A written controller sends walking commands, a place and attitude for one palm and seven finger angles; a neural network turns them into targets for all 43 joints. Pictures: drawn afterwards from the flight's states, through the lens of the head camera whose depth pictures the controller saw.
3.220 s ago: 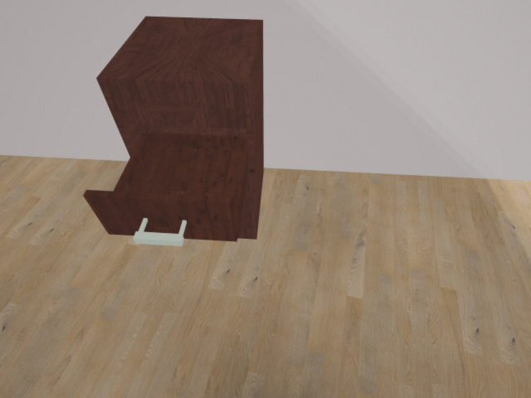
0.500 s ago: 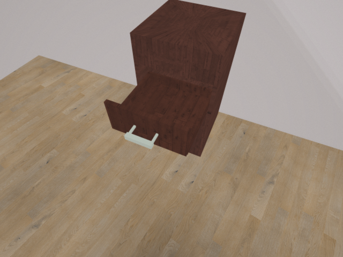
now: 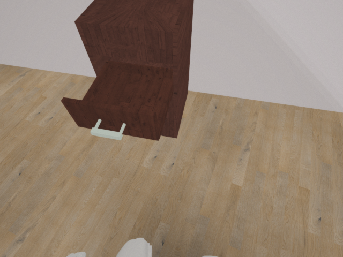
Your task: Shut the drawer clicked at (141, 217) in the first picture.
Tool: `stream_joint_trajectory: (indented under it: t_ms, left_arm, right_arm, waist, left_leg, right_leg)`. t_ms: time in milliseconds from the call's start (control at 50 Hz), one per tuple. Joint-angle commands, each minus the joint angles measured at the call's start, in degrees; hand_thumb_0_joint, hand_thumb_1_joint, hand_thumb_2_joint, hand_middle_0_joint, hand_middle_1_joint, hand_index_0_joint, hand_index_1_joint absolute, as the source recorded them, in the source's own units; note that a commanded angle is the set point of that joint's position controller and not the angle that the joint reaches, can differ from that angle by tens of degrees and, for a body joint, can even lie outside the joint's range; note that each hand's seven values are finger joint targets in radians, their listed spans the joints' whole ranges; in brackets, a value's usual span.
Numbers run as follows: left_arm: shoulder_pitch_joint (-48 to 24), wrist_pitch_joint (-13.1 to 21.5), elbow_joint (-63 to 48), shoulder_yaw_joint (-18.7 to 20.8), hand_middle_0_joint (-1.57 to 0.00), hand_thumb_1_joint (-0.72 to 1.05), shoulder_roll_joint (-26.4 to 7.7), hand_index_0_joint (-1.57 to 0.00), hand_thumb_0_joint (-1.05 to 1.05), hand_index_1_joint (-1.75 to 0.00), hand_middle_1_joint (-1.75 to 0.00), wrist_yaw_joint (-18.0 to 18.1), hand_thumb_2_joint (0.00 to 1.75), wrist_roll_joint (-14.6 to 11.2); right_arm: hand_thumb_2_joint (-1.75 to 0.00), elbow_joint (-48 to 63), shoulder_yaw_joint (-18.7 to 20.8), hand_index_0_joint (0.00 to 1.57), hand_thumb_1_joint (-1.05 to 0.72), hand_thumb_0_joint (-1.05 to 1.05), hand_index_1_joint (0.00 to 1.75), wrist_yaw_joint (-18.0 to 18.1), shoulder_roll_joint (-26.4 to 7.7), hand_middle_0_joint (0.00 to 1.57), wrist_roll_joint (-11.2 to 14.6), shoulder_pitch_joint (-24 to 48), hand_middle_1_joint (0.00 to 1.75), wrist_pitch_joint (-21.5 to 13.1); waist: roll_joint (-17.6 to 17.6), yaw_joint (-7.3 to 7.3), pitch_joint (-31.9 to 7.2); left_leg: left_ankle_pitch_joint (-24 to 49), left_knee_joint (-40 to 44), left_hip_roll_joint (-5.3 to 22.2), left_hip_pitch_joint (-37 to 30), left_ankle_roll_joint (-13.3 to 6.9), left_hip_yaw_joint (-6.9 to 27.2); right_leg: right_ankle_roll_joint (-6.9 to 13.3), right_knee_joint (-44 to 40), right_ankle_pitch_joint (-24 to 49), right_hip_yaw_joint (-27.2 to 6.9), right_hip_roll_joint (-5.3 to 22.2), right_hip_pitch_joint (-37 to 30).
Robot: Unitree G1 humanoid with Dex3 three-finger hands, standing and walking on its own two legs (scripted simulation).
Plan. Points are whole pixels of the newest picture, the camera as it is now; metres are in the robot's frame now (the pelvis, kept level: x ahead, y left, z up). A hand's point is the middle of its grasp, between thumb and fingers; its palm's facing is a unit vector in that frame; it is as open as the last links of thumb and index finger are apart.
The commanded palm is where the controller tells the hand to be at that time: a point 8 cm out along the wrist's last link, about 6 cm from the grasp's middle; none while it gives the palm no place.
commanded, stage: turn to face it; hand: left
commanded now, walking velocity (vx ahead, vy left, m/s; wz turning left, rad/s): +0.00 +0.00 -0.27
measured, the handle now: (108, 129) +0.57 +0.30 -0.23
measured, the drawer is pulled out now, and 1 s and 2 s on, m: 0.30 0.30 0.30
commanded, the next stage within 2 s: take the last steps up to it in 0.14 s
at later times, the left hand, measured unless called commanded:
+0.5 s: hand out of the picture +0.07 +0.14 -0.15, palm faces -0.05 -0.97 -0.22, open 7.4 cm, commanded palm none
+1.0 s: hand (123, 216) +0.23 +0.16 -0.16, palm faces +0.00 -0.97 -0.23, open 7.4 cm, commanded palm none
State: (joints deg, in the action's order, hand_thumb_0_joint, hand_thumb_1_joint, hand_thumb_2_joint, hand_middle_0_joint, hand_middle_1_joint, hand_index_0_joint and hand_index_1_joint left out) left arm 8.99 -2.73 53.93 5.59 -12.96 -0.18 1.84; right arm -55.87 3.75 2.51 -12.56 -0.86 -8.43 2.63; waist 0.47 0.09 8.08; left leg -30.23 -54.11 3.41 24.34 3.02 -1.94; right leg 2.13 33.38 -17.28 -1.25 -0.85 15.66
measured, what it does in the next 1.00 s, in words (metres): walks ahead: left foot, then right foot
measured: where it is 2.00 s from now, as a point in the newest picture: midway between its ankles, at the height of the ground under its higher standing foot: (184, 242)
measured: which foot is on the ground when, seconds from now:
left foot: up 0.00-0.10, down 0.12-0.38, up 0.40-0.74, down 0.76-1.00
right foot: down 0.00-0.12, up 0.14-0.36, down 0.38-0.76, up 0.78-0.98, down 1.00-1.00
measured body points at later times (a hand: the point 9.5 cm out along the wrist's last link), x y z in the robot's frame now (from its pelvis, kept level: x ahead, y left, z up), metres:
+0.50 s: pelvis +0.03 -0.04 +0.01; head +0.06 -0.06 +0.45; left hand +0.08 +0.20 -0.14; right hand +0.03 -0.28 -0.16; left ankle +0.04 +0.10 -0.69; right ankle -0.04 -0.14 -0.73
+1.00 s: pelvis +0.16 -0.02 -0.01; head +0.19 -0.05 +0.44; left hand +0.23 +0.21 -0.14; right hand +0.17 -0.25 -0.17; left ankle +0.17 +0.10 -0.73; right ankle +0.18 -0.11 -0.73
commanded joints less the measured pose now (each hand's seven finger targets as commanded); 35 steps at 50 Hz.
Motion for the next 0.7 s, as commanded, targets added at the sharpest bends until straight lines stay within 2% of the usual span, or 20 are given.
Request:
stream_joint_trajectory:
  t_ms: [0, 60, 80, 100, 120, 140, 200, 260, 300, 320, 340, 360, 380, 400, 420, 480, 560, 620, 640, 680]
  left_arm:
    - [0.76, 0.93, -3.32, 2.10, -0.20, 0.90, -11.04, -0.20, 0.00, -0.30, -0.30, 0.98, 0.90, 0.12]
    - [-0.62, 0.71, -3.03, 1.51, -0.20, 0.90, -9.50, -0.20, 0.00, -0.30, -0.30, 0.74, 0.90, -0.56]
    - [-0.35, 0.57, -3.64, 0.94, -0.20, 0.90, -7.18, -0.20, 0.00, -0.30, -0.30, 0.60, 0.90, -1.04]
    - [0.45, 0.44, -4.44, 0.35, -0.20, 0.90, -4.38, -0.20, 0.00, -0.30, -0.30, 0.13, 0.90, -1.52]
    - [-0.63, 0.36, -4.70, 0.49, -0.20, 0.90, -5.54, -0.20, 0.00, -0.30, -0.30, 0.00, 0.90, -1.33]
    - [0.21, 0.35, -4.73, 0.69, -0.20, 0.90, -5.58, -0.20, 0.00, -0.30, -0.30, -0.18, 0.90, -1.25]
    - [1.26, -0.23, -2.87, 0.68, -0.20, 0.90, -4.53, -0.20, 0.00, -0.30, -0.30, -0.69, 0.90, -0.44]
    - [3.15, 1.04, -2.11, -0.74, -0.20, 0.90, -2.01, -0.20, 0.00, -0.30, -0.30, -0.76, 0.90, -0.48]
    - [5.87, 2.33, -0.50, -1.06, -0.20, 0.90, -1.47, -0.20, 0.00, -0.30, -0.30, -0.85, 0.90, -0.45]
    - [8.47, 2.93, 0.66, -0.88, -0.20, 0.90, -3.00, -0.20, 0.00, -0.30, -0.30, -0.60, 0.90, -0.34]
    - [11.50, 3.61, 1.91, -0.21, -0.20, 0.90, -7.10, -0.20, 0.00, -0.30, -0.30, 0.03, 0.90, 0.08]
    - [12.85, 4.01, 1.83, 0.60, -0.20, 0.90, -12.26, -0.20, 0.00, -0.30, -0.30, 0.36, 0.90, 0.11]
    - [12.93, 4.35, 1.79, 0.60, -0.20, 0.90, -12.63, -0.20, 0.00, -0.30, -0.30, 0.49, 0.90, 0.13]
    - [10.15, 4.37, 1.62, 0.74, -0.20, 0.90, -11.93, -0.20, 0.00, -0.30, -0.30, 0.37, 0.90, 0.23]
    - [9.81, 5.05, 1.88, 0.61, -0.20, 0.90, -9.29, -0.20, 0.00, -0.30, -0.30, 0.78, 0.90, 0.15]
    - [10.90, 5.85, 2.84, -0.05, -0.20, 0.90, -6.56, -0.20, 0.00, -0.30, -0.30, 1.04, 0.90, -0.13]
    - [13.14, 6.38, 4.58, 0.05, -0.20, 0.90, -7.09, -0.20, 0.00, -0.30, -0.30, 1.03, 0.90, -0.12]
    - [12.91, 6.33, 5.22, 0.34, -0.20, 0.90, -7.77, -0.20, 0.00, -0.30, -0.30, 1.08, 0.90, -0.18]
    - [12.65, 6.26, 5.42, 0.32, -0.20, 0.90, -7.48, -0.20, 0.00, -0.30, -0.30, 1.13, 0.90, -0.22]
    - [10.87, 6.02, 5.45, 0.20, -0.20, 0.90, -6.77, -0.20, 0.00, -0.30, -0.30, 1.15, 0.90, -0.33]
  right_arm:
    - [-0.90, 3.30, 0.45, 0.20, -0.90, 0.00, 0.30, -0.12, -2.71, 0.20, 0.55, -2.57, 0.30, -1.75]
    - [-0.90, 2.03, 0.47, 0.20, -0.90, 0.00, 0.30, 0.06, -2.86, 0.20, 0.49, -6.55, 0.30, -2.34]
    - [-0.90, 1.98, 0.77, 0.20, -0.90, 0.00, 0.30, 0.34, -5.84, 0.20, 0.12, -7.74, 0.30, -2.79]
    - [-0.90, 2.74, 1.65, 0.20, -0.90, 0.00, 0.30, 0.53, -11.01, 0.20, -0.82, -8.30, 0.30, -3.25]
    - [-0.90, 3.32, 1.82, 0.20, -0.90, 0.00, 0.30, 0.95, -12.15, 0.20, -1.12, -7.99, 0.30, -3.04]
    - [-0.90, 4.74, 1.33, 0.20, -0.90, 0.00, 0.30, 1.05, -11.49, 0.20, -1.39, -4.67, 0.30, -2.76]
    - [-0.90, 5.26, 0.34, 0.20, -0.90, 0.00, 0.30, 0.78, -8.59, 0.20, -1.42, -1.35, 0.30, -2.96]
    - [-0.90, 4.37, 0.37, 0.20, -0.90, 0.00, 0.30, 0.23, -8.82, 0.20, -1.51, -3.12, 0.30, -2.90]
    - [-0.90, 2.82, 0.54, 0.20, -0.90, 0.00, 0.30, -0.31, -8.61, 0.20, -0.99, -5.34, 0.30, -2.79]
    - [-0.90, 2.37, 0.36, 0.20, -0.90, 0.00, 0.30, -0.70, -7.26, 0.20, -0.44, -5.45, 0.30, -2.79]
    - [-0.90, 3.22, -0.22, 0.20, -0.90, 0.00, 0.30, -1.16, -3.47, 0.20, 0.29, -4.58, 0.30, -2.90]
    - [-0.90, 5.58, -0.48, 0.20, -0.90, 0.00, 0.30, -1.99, -3.11, 0.20, -0.19, -1.65, 0.30, -3.03]
    - [-0.90, 6.22, 0.05, 0.20, -0.90, 0.00, 0.30, -2.42, -4.43, 0.20, -0.76, 0.90, 0.30, -3.02]
    - [-0.90, 5.90, 0.25, 0.20, -0.90, 0.00, 0.30, -2.87, -3.58, 0.20, -0.75, 0.29, 0.30, -3.30]
    - [-0.90, 4.50, 0.40, 0.20, -0.90, 0.00, 0.30, -2.63, -3.32, 0.20, -0.81, 0.28, 0.30, -3.41]
    - [-0.90, 3.51, 0.38, 0.20, -0.90, 0.00, 0.30, -3.35, -2.48, 0.20, -0.15, -0.41, 0.30, -3.43]
    - [-0.90, 3.30, 0.15, 0.20, -0.90, 0.00, 0.30, -4.28, -0.72, 0.20, 0.09, 1.17, 0.30, -3.57]
    - [-0.90, 3.45, -0.06, 0.20, -0.90, 0.00, 0.30, -4.42, -0.84, 0.20, 0.16, 0.76, 0.30, -3.92]
    - [-0.90, 3.15, -0.15, 0.20, -0.90, 0.00, 0.30, -4.32, -1.18, 0.20, 0.08, 0.25, 0.30, -4.12]
    - [-0.90, 0.74, -0.06, 0.20, -0.90, 0.00, 0.30, -3.72, -1.91, 0.20, -0.17, -6.68, 0.30, -4.64]
  waist:
    - [-7.68, 0.12, -10.32]
    - [-5.99, -2.40, -9.13]
    - [1.46, -2.70, -8.54]
    - [14.59, -2.72, -7.84]
    - [13.34, -3.04, -6.92]
    - [8.02, -1.23, -5.53]
    - [12.75, 0.21, -4.92]
    - [11.75, 0.09, -9.63]
    - [8.45, 0.97, -11.38]
    - [3.67, 2.10, -11.18]
    - [-8.69, 3.27, -9.30]
    - [-15.23, 4.67, -5.64]
    - [-8.86, 5.20, -2.22]
    - [-6.58, 3.29, -1.67]
    - [-11.74, 2.90, -1.57]
    - [-11.53, 2.26, -2.01]
    - [-8.00, 2.66, -2.43]
    - [-9.56, 2.14, -2.89]
    - [-9.09, 1.65, -2.63]
    - [-7.54, -1.94, -3.98]
  left_leg:
    - [4.91, 11.07, -1.66, -3.90, -0.08, -0.58]
    - [16.77, 27.25, -2.29, -16.62, -0.94, -0.55]
    - [17.42, 34.01, 3.57, -20.59, -3.13, 6.17]
    - [21.20, 39.21, 16.66, -20.03, -8.84, 21.74]
    - [25.46, 40.91, 22.85, -14.07, -14.38, 24.87]
    - [24.69, 39.75, 21.68, -8.71, -15.47, 20.57]
    - [26.19, 38.45, 14.59, -9.02, -11.98, 10.83]
    - [24.41, 35.50, 11.39, -12.75, -10.49, 6.40]
    - [14.58, 31.99, 8.13, -10.82, -8.36, 4.69]
    - [9.11, 27.59, 4.36, -7.18, -5.86, 2.02]
    - [1.74, 17.16, -1.13, 3.01, -2.69, -2.23]
    - [-3.09, 9.24, -2.42, 9.87, -1.33, -2.40]
    - [-3.20, 2.67, -0.65, 12.31, -1.63, 1.31]
    - [0.47, 0.60, -0.44, 12.14, -1.83, 1.66]
    - [3.79, -1.39, -0.39, 14.35, -1.77, 2.67]
    - [8.17, 3.37, 0.07, 10.98, -1.35, 1.34]
    - [12.33, 11.71, -1.34, 5.83, -1.51, -0.71]
    - [14.13, 17.03, -1.88, 2.24, -2.28, -0.91]
    - [15.21, 19.59, -2.39, -0.57, -2.61, -1.29]
    - [19.15, 26.95, -4.48, -13.40, -3.67, -2.87]
  right_leg:
    - [9.52, -10.38, 27.24, -14.63, 12.93, -7.37]
    - [4.97, -8.21, 16.76, -13.39, 9.47, 0.99]
    - [2.30, -3.86, 9.58, -10.33, 5.61, 6.56]
    - [-1.12, 7.71, -5.01, -3.42, -1.26, 12.12]
    - [-1.74, 20.66, -15.50, -2.78, -1.10, 11.06]
    - [-1.77, 24.92, -14.85, -4.09, 1.34, 8.33]
    - [-2.28, 24.89, -11.50, -1.38, 1.11, 8.75]
    - [-2.29, 11.40, -11.42, 3.98, 0.41, 2.09]
    - [-2.06, -2.95, -4.30, 6.18, -0.84, -6.89]
    - [-1.58, -10.66, -1.07, 3.67, 0.44, -12.13]
    - [2.05, -18.40, -7.63, -12.89, 10.91, -17.01]
    - [7.83, -23.66, -8.52, -26.69, 22.39, -15.03]
    - [11.22, -24.16, -7.48, -27.56, 24.97, -12.21]
    - [11.41, -22.78, -5.52, -23.36, 22.00, -11.44]
    - [10.76, -20.45, 5.93, -22.47, 19.52, -14.66]
    - [8.77, -19.20, 20.95, -10.83, 17.81, -16.57]
    - [7.72, -19.69, 21.74, -7.78, 18.04, -15.82]
    - [6.42, -18.09, 22.25, -5.17, 17.93, -15.23]
    - [5.73, -16.85, 22.81, -4.40, 17.52, -13.92]
    - [3.50, -9.97, 23.94, -0.47, 14.63, -7.34]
